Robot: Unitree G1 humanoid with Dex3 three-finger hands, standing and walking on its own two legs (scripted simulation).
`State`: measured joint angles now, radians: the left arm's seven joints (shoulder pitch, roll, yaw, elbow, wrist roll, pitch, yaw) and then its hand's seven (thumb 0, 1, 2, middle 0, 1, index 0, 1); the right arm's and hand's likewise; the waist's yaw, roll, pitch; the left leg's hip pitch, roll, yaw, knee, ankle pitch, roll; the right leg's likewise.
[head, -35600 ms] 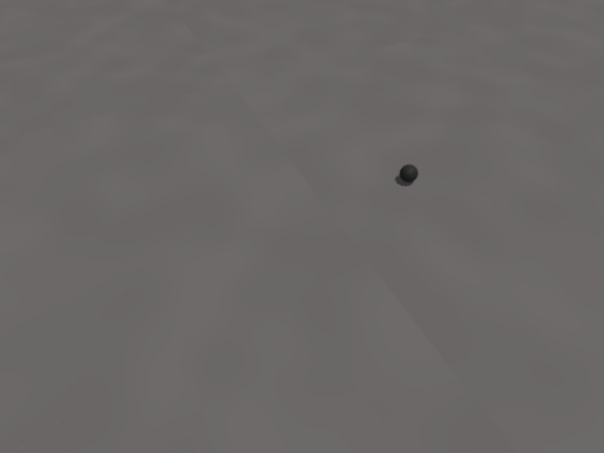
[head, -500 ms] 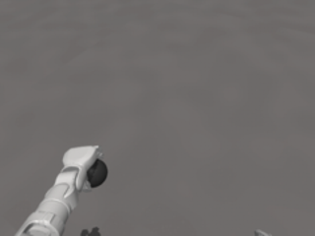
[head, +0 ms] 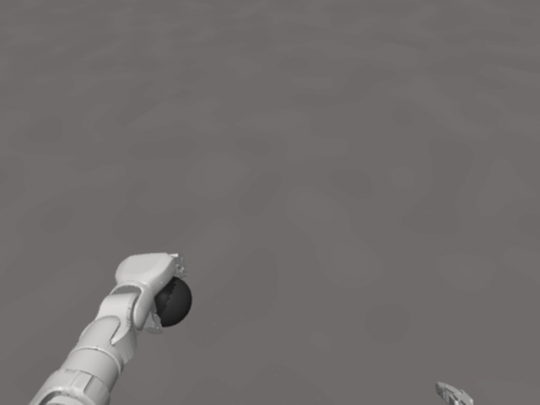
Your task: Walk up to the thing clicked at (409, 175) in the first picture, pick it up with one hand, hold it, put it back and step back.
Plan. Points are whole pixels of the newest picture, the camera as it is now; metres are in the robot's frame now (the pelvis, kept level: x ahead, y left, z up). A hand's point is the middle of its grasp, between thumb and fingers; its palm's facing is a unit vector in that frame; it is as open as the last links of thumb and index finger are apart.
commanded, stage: hold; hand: left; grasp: from above
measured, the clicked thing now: (166, 300) +0.31 +0.22 -0.08
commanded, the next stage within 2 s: crouch in 1.26 s
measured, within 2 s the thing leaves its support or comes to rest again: neither
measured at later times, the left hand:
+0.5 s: hand (149, 307) +0.28 +0.22 -0.02, palm faces -0.43 -0.05 -0.90, open 11.1 cm
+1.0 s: hand (150, 311) +0.27 +0.22 -0.02, palm faces -0.45 -0.06 -0.89, open 11.1 cm
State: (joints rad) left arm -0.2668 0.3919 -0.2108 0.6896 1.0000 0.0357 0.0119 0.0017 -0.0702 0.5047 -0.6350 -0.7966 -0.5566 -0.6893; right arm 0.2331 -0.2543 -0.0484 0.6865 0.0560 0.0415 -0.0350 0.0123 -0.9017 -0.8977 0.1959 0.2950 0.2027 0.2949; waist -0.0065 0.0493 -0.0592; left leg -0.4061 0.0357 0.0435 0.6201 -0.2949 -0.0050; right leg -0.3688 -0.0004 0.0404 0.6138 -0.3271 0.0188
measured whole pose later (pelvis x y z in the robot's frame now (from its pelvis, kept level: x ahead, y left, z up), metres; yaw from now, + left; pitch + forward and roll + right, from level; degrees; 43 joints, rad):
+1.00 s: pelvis -0.02 +0.00 +0.01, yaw +0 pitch +0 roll +0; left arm -0.23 0.40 -0.23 0.60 0.98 0.03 -0.06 -0.02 -0.08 0.58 -0.58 -0.86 -0.51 -0.73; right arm 0.18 -0.25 -0.02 0.66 0.07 0.06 -0.05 0.01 -0.91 -0.90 0.20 0.30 0.20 0.29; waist 0.01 0.06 0.00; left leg -0.27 0.03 0.05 0.47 -0.20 -0.01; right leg -0.25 0.00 0.05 0.49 -0.24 0.01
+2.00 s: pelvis -0.04 +0.00 -0.10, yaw +1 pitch +23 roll -2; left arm -0.56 0.42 -0.11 1.15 1.19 -0.07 0.36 -0.02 -0.10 0.63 -0.55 -0.90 -0.48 -0.77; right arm 0.23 -0.28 -0.08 0.71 -0.01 0.03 0.00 0.01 -0.90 -0.90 0.20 0.29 0.20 0.29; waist -0.09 0.02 -0.16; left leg -1.18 0.05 -0.01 1.26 -0.48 0.00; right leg -1.11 0.01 0.00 1.24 -0.53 0.03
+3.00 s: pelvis -0.09 +0.00 -0.37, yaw -6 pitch +36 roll -8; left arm -0.88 0.73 0.12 1.36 1.27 -0.22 0.36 -0.02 -0.13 0.69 -0.53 -0.93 -0.46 -0.80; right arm 0.14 -0.25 -0.01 0.77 -0.13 -0.04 0.13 0.01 -0.92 -0.90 0.20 0.30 0.20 0.29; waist -0.17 -0.01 -0.10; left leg -2.20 0.05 -0.13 2.21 -0.65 0.00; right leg -2.09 0.05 -0.07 2.16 -0.71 0.04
